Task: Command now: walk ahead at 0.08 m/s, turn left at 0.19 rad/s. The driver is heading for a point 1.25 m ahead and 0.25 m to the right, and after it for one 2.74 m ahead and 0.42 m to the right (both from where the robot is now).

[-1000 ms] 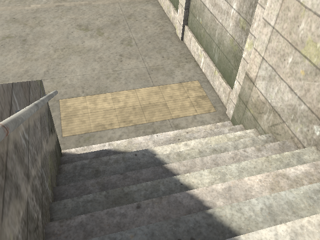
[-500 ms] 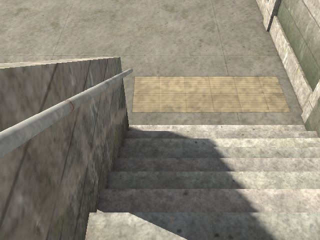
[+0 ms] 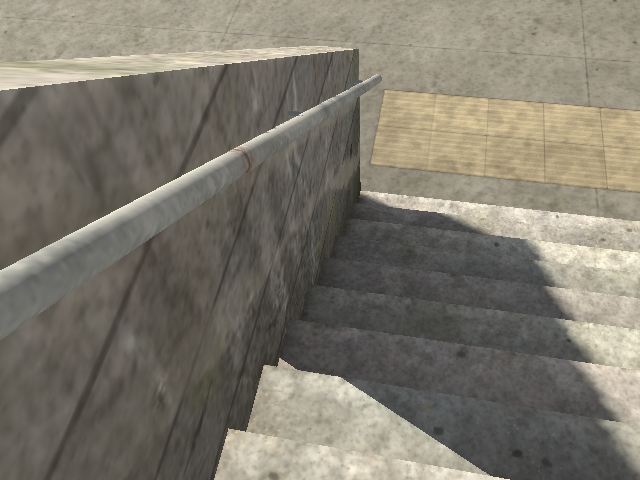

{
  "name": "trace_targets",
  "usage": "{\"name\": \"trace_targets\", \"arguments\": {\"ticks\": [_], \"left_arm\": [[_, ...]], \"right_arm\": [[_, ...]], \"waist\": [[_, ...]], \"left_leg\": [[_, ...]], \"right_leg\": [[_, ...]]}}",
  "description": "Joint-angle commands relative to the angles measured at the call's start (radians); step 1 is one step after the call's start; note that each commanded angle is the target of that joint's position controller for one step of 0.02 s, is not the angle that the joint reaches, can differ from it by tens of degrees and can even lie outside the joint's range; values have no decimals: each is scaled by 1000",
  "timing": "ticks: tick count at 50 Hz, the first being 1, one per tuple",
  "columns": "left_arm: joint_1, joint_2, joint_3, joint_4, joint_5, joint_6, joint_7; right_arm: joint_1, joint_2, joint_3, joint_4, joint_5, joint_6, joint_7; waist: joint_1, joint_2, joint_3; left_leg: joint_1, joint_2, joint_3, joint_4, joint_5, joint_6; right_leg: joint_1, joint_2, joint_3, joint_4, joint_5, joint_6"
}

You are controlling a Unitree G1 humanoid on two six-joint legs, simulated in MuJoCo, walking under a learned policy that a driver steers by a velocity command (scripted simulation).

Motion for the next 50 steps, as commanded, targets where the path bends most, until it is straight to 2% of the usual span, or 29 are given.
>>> {"name": "trace_targets", "arguments": {"ticks": [1, 4, 6, 10, 11, 13, 16, 18, 20, 21, 22, 24, 26, 28, 30, 31, 32, 33, 34, 36, 37, 39, 41, 42, 43, 44, 46, 48, 50], "left_arm": [[-120, 252, 80, -48, -28, 18, 10], [115, 159, 53, 118, 1, 67, -71], [18, 77, 53, 28, -38, 71, -113], [-95, -3, -37, -184, -122, 26, -69], [16, 7, -32, -160, -109, 40, -60], [87, 14, -22, -115, -94, 85, -105], [-133, 91, 33, -279, -35, 96, -63], [-108, 12, 26, -302, -46, 92, -19], [-171, -9, 20, -355, -35, 104, -6], [-207, -9, 31, -371, -39, 102, -9], [-192, -15, 31, -383, -33, 109, 9], [-213, 11, 47, -409, -9, 107, 2], [-231, 30, 69, -421, -23, 96, -20], [-319, 41, 97, -429, -44, 99, -49], [-136, 66, 144, -362, -67, 58, -24], [75, 218, 200, -262, -60, 16, 15], [214, 399, 219, -295, -36, 8, 21], [344, 308, 197, -239, 34, -8, -18], [246, 307, 192, -212, -7, -13, -27], [-47, 212, 155, -243, -96, 2, -54], [-131, 181, 145, -262, -88, 14, -65], [-306, 71, 84, -236, -62, 17, -91], [-434, 104, 61, -254, -86, 9, -62], [-362, 106, 71, -316, -129, 76, 5], [-317, 138, 53, -196, -29, 29, -32], [-349, 148, 54, -194, -39, 16, -43], [-233, 188, 69, -155, -70, 0, -34], [-88, 337, 146, -117, -72, 7, 24], [87, 278, 164, -74, -64, 20, 90]], "right_arm": [[-40, -44, 9, -54, -19, -2, -12], [445, -198, -98, 162, 9, -28, -20], [581, -257, -120, 187, 14, -23, -24], [252, -11, 12, 142, 90, -112, 28], [197, 59, 36, 144, 89, -123, -7], [165, 22, 59, 150, 117, -142, -43], [215, -245, -46, 116, 50, -153, -118], [348, -142, -49, 174, 8, -148, -142], [501, -45, -49, 229, 23, -140, -172], [435, -52, -58, 201, 57, -132, -170], [390, -58, -69, 205, 5, -131, -171], [207, -82, -80, 99, 7, -159, -188], [133, -126, -107, 62, -15, -184, -191], [280, -179, -146, 88, 11, -166, -210], [228, -212, -164, 61, -2, -153, -184], [245, -55, -129, 2, 28, -164, -164], [168, 22, -97, -161, 36, -178, -159], [-62, -17, -93, -238, 152, -172, -170], [-74, -27, -78, -245, 164, -181, -170], [131, -127, -99, -163, 102, -157, -159], [230, -127, -102, -104, 80, -130, -144], [529, -4, -54, 115, 70, -79, -14], [494, -64, -65, 122, 101, -71, 46], [290, -6, -55, 65, 138, -9, -83], [348, -85, -45, 65, 98, -49, -1], [385, -70, -49, 78, 93, -69, 14], [258, -105, -68, 33, 73, -86, -26], [61, -100, -60, -57, 40, -70, -109], [9, 4, -12, -71, 37, -35, -158]], "waist": [[-50, -133, 18], [-159, 140, -224], [-177, 152, -417], [4, -110, -194], [44, -158, -92], [28, -80, 0], [-85, -35, -39], [-109, -3, -66], [-181, -26, -42], [-166, -93, -27], [-135, -23, -48], [-90, 43, -48], [-88, 31, -56], [-206, 47, 1], [-94, 17, -76], [-38, -227, -243], [-28, -348, -568], [144, -102, -322], [111, -181, -116], [-95, -161, -100], [-157, -131, -75], [-272, -36, -96], [-239, -86, -98], [-174, -182, -217], [-141, -76, -85], [-161, -101, -110], [-58, -171, -84], [66, -210, -129], [143, -196, -133]], "left_leg": [[41, 39, -8, -370, -89, 22], [795, 5, 122, -568, 212, 103], [1264, 180, -146, -116, 650, 264], [576, 415, -292, -326, 27, 263], [320, 305, -146, -355, -242, 215], [-45, 167, -23, -390, -547, 157], [177, 291, -157, -419, -527, 253], [380, 439, -257, -330, -250, 351], [634, 532, -324, -373, -176, 382], [581, 475, -253, -401, -328, 321], [475, 441, -157, -348, -354, 263], [296, 352, 42, -374, -416, 180], [207, 304, 189, -341, -549, 110], [321, 336, 171, -335, -584, 91], [283, 365, 190, -135, -528, 61], [77, 195, 276, 321, -764, -38], [-180, 16, 135, 537, -1104, -102], [-403, -89, -134, 525, -999, -82], [-485, -48, -140, 533, -922, -69], [-275, 51, -84, 604, -819, -57], [-121, 49, -70, 621, -751, -60], [176, 42, -61, 704, -420, -86], [303, -4, -10, 785, -367, -133], [161, -42, 13, 682, -352, -73], [141, 20, -53, 790, -384, -125], [195, 33, -59, 700, -380, -139], [-14, 34, -28, 356, -555, -134], [-108, 8, 55, 279, -716, -125], [-294, 26, -2, 224, -746, -122]], "right_leg": [[125, -268, 435, -247, 460, -94], [-54, -31, 194, 476, 389, 32], [-669, 79, 288, 942, 28, 120], [-725, -72, 483, 710, 209, 188], [-635, -130, 526, 364, 566, 193], [-378, -81, 443, 229, 852, 232], [-508, -42, 413, 104, 764, 189], [-674, -74, 497, 269, 795, 163], [-922, -101, 564, 237, 645, 145], [-845, -139, 539, -11, 611, 146], [-732, -116, 466, 109, 655, 130], [-465, -88, 347, 101, 678, 103], [-258, -65, 247, -21, 697, 75], [-226, 21, 101, -324, 593, 66], [104, 67, 167, -539, 820, 16], [487, 13, 369, -599, 1372, -71], [858, -312, 857, -689, 1600, -325], [764, -328, 944, -735, 1526, -219], [582, -318, 823, -734, 1442, -204], [162, -275, 604, -692, 1384, -235], [-66, -235, 533, -720, 1298, -204], [-362, -141, 385, -737, 1001, -92], [-504, -104, 284, -752, 759, -10], [-166, -177, 358, -695, 1058, -106], [-281, -187, 331, -689, 943, -75], [-274, -192, 335, -648, 932, -68], [5, -217, 366, -616, 972, -84], [178, -319, 521, -625, 931, -223], [372, -473, 746, -743, 901, -330]]}}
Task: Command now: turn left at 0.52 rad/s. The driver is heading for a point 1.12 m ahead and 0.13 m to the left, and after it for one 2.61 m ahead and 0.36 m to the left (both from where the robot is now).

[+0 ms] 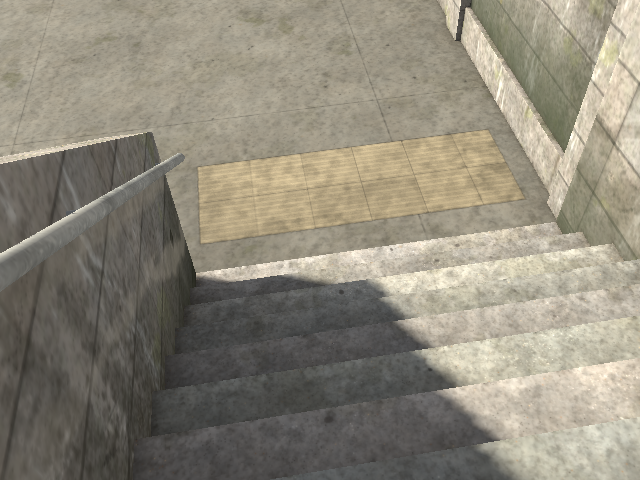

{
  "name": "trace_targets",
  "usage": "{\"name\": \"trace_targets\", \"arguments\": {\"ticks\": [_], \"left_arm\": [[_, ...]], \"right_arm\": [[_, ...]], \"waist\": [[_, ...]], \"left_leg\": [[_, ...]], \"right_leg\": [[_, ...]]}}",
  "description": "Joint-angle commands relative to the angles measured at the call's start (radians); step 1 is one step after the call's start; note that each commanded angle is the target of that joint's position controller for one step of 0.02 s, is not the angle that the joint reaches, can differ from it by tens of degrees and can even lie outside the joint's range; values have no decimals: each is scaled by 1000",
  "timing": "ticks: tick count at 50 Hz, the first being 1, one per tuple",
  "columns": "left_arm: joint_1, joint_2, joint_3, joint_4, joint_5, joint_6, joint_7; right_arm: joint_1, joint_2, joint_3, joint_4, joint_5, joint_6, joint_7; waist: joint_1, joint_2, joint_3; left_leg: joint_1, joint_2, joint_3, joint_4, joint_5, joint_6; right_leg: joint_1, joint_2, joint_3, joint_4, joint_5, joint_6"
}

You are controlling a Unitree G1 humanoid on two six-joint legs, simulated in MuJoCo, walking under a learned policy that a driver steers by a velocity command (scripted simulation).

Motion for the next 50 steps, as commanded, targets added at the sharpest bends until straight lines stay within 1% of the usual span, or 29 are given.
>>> {"name": "trace_targets", "arguments": {"ticks": [1, 4, 6, 7, 8, 9, 10, 11, 13, 16, 19, 20, 21, 23, 25, 27, 28, 29, 33, 34, 36, 37, 38, 39, 41, 43, 46, 48, 50], "left_arm": [[405, 244, 107, 88, 0, 18, 88], [56, 245, 124, -14, 41, 1, 81], [-141, 191, 107, -84, 57, -3, 71], [-229, 106, 94, -193, 32, -9, 65], [-267, 73, 67, -219, -30, -20, 69], [-262, 69, 61, -210, -44, -24, 73], [-228, 103, 66, -164, -28, -19, 83], [-122, 128, 73, -128, 29, -13, 93], [77, 56, 41, -60, 91, 4, 51], [130, 76, 36, -14, 72, 18, -31], [-2, 100, 30, -54, 77, 18, -20], [-81, 103, 26, -103, 46, 63, 17], [-138, 91, 20, -107, 44, 81, 15], [-159, 116, 35, -116, 23, 90, 19], [-305, 157, 65, -156, 3, 63, 22], [-287, 117, 56, -159, 15, 65, 14], [-303, 44, 27, -181, 4, 65, -6], [-280, -26, 7, -191, -23, 75, -17], [-10, 22, 27, -142, -53, 123, 3], [131, 71, 45, -90, -51, 124, 6], [422, 147, 91, 6, -9, 92, 16], [451, 127, 61, 10, -32, 70, -3], [343, 139, 28, -7, -25, 59, -28], [411, 199, 72, 28, -48, 36, -38], [330, 70, 42, 32, -28, 31, -30], [253, 32, 2, 24, -13, -9, -2], [272, 188, 50, 48, -27, -15, 7], [271, 60, 24, 64, -76, -28, 26], [246, 80, 25, 57, -66, -23, 23]], "right_arm": [[-277, -12, 15, -180, -9, 2, -78], [-82, -34, -14, -116, -11, -7, -61], [178, -75, -65, 1, 2, -53, -28], [354, -212, -83, 30, -29, -90, -35], [353, -241, -88, 2, -36, -117, 8], [355, -176, -76, 0, -38, -121, 57], [232, -111, -59, -18, 0, -101, 88], [103, -48, -30, -29, 27, -86, 98], [-44, -24, -7, -15, 6, -75, 85], [-120, -32, 19, -5, 6, -113, 52], [36, -22, 45, 87, -33, -123, 34], [147, -191, -54, 114, 81, -73, -25], [193, -218, -66, 133, 74, -43, -46], [186, -199, -86, 126, 54, -29, -43], [242, -75, -73, 168, 50, -62, -63], [227, -114, -89, 139, 60, -73, -65], [131, -43, -72, 106, 73, -76, -63], [75, -47, -62, 99, 76, -70, -58], [40, -99, -53, 103, 36, -34, -48], [68, -149, -62, 107, -2, -12, -61], [56, -127, -71, 138, -11, -3, -53], [-7, -32, -52, 107, 11, -3, -38], [45, 24, -28, 11, 49, -24, -43], [61, -72, -39, 1, 56, -26, -59], [-108, -92, -50, 34, 20, 18, -75], [-203, -50, -40, -7, 18, 19, -57], [-62, -56, -53, 112, -2, 25, -29], [-300, -46, -43, 53, 27, -7, -16], [-351, -32, -34, 64, 29, -21, 6]], "waist": [[225, -171, -28], [48, -195, -41], [-106, 72, -58], [-144, 324, -181], [-180, 166, -142], [-195, 106, -67], [-144, 60, -2], [-66, 52, 28], [54, 12, 31], [71, 4, -6], [-12, 9, -19], [-55, -130, -29], [-91, -117, -12], [-108, -3, 62], [-162, 51, 126], [-150, 84, 86], [-115, -50, 79], [-105, -2, 89], [-29, 185, 138], [18, 168, 181], [169, -104, 79], [168, -179, 71], [-12, -313, 24], [40, -260, -121], [34, -128, 84], [-67, -30, 213], [-98, -206, 78], [-58, -61, 134], [-21, -65, 126]], "left_leg": [[-445, 21, -51, -103, -90, 15], [-10, -62, 94, -160, 16, 96], [458, -74, -9, -401, 366, 201], [699, 162, -509, -538, 704, 385], [824, 239, -592, -585, 749, 440], [731, 273, -667, -664, 384, 485], [597, 245, -640, -692, 71, 487], [404, 200, -591, -677, -206, 469], [46, 98, -444, -622, -191, 383], [-136, 27, -302, -593, -62, 380], [-27, 59, -355, -507, -65, 421], [275, 137, -543, -579, 37, 437], [399, 186, -606, -552, 93, 465], [483, 219, -620, -523, 176, 477], [593, 136, -552, -335, -55, 443], [503, 121, -530, -247, 52, 431], [230, 17, -395, -236, -129, 372], [-35, -17, -298, -288, -223, 327], [-199, 25, -287, -109, -93, 316], [-22, 31, -307, 43, 62, 351], [-134, -102, -201, 749, 150, 320], [-467, -238, -204, 1177, -412, 324], [-660, -169, -155, 1234, -423, 324], [-727, -98, -184, 1047, -213, 328], [-762, -39, -187, 923, -79, 262], [-509, -34, -246, 280, 286, 158], [-154, -42, -123, 173, 518, 127], [-139, -28, -111, -265, 996, 154], [55, -47, -34, -338, 1056, 166]], "right_leg": [[516, -495, 658, -424, 407, -327], [145, -383, 323, -414, 200, -166], [-249, -190, 77, -64, -120, -18], [-507, 28, 3, 358, -305, 70], [-659, 81, 208, 402, -301, 77], [-715, 75, 287, 373, -247, 78], [-717, 32, 297, 435, -162, 58], [-649, 6, 297, 469, -75, 35], [-444, 0, 277, 591, 176, 26], [-282, 23, 195, 635, 338, 60], [-322, 9, 195, 551, 314, 69], [-391, 15, 205, 391, 191, 110], [-459, -15, 266, 321, 179, 108], [-528, -4, 281, 279, 108, 102], [-680, -16, 388, 8, 533, 119], [-576, 25, 341, 6, 518, 89], [-278, 43, 295, -243, 859, 89], [61, 90, 193, -311, 905, 86], [424, 134, 119, -180, 648, 54], [361, 61, 223, -458, 422, 9], [699, 5, 258, -632, 613, -51], [782, -62, 323, -311, 864, -50], [820, -173, 342, -10, 1429, -5], [861, -268, 514, -199, 761, -137], [501, -195, 616, -370, 114, -164], [49, -137, 495, -378, 351, -113], [-30, -120, 522, -379, 420, -171], [-6, 0, 414, -267, 122, -128], [-54, 25, 411, -250, 86, -144]]}}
